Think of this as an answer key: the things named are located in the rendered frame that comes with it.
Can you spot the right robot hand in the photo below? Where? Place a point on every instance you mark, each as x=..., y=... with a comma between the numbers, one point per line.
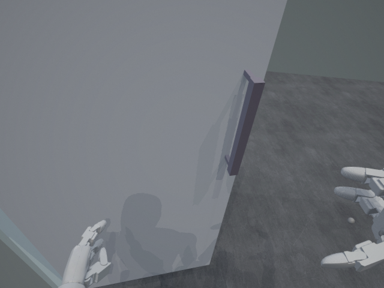
x=366, y=254

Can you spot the left robot hand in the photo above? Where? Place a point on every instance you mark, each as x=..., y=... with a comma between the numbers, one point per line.
x=82, y=256

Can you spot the handle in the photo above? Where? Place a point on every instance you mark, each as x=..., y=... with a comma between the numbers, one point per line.
x=249, y=109

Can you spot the fridge door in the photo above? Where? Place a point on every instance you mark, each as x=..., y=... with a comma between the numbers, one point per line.
x=124, y=110

